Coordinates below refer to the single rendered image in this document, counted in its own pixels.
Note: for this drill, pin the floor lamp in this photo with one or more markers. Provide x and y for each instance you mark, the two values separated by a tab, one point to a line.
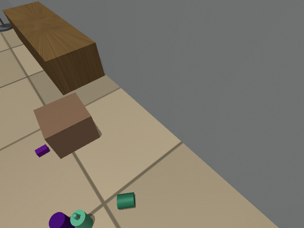
5	27

